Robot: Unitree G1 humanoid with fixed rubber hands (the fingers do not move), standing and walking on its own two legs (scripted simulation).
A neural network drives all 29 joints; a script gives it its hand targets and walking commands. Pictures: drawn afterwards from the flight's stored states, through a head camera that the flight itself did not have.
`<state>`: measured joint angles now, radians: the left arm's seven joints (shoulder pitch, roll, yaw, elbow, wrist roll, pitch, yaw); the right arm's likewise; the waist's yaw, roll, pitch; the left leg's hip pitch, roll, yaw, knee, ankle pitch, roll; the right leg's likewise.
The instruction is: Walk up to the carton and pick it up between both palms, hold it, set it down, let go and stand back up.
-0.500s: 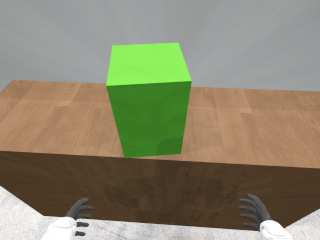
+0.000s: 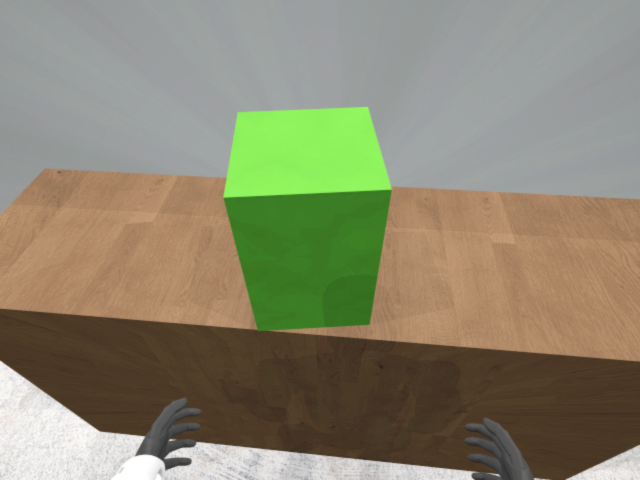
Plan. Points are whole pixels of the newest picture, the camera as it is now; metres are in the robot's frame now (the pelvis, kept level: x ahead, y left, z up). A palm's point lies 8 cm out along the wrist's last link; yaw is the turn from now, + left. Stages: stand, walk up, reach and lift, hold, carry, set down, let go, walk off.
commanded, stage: reach and lift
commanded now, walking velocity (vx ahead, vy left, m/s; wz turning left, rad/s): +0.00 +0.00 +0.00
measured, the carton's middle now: (308, 227) +0.45 +0.01 +0.07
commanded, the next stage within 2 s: none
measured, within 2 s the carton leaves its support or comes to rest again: neither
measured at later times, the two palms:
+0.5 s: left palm (139, 439) +0.20 +0.23 -0.02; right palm (494, 439) +0.18 -0.20 -0.03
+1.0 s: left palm (155, 397) +0.23 +0.20 +0.02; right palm (491, 379) +0.23 -0.20 +0.02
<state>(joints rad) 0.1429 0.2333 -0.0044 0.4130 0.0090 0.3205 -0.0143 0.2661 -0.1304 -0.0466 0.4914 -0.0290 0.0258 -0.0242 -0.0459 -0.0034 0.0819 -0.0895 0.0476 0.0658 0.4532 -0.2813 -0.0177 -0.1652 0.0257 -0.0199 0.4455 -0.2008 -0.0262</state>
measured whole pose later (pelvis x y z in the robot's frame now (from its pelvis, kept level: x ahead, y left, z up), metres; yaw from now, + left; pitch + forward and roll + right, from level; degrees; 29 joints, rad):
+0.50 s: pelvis +0.03 +0.02 +0.01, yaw +0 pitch -4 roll -1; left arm 0.33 0.20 -0.04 0.18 -0.04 0.13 0.05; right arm 0.39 -0.14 -0.01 0.30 0.08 -0.09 -0.01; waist 0.00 0.00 0.05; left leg 0.04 0.03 0.08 0.29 -0.24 -0.01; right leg -0.03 0.02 -0.01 0.25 -0.14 -0.01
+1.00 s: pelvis +0.01 +0.01 +0.01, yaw +0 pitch -3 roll +0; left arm 0.17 0.14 -0.06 0.18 -0.11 0.04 0.11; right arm 0.23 -0.15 -0.04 0.17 0.14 -0.04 -0.01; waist 0.03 0.00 0.02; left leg -0.02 0.02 0.08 0.28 -0.21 0.00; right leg -0.10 0.01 0.00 0.29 -0.14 -0.01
